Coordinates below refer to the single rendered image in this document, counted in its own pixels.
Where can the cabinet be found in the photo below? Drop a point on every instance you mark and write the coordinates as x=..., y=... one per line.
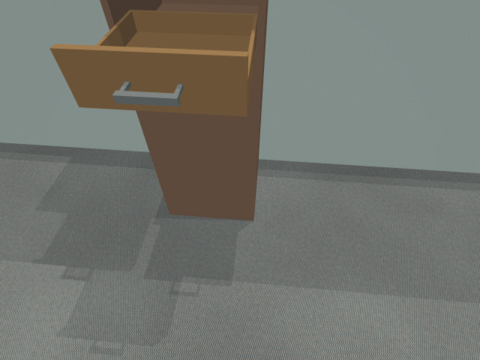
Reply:
x=206, y=164

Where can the drawer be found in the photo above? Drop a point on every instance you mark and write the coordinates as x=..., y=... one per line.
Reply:
x=211, y=54

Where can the handle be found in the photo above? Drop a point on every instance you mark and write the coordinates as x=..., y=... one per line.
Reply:
x=123, y=96

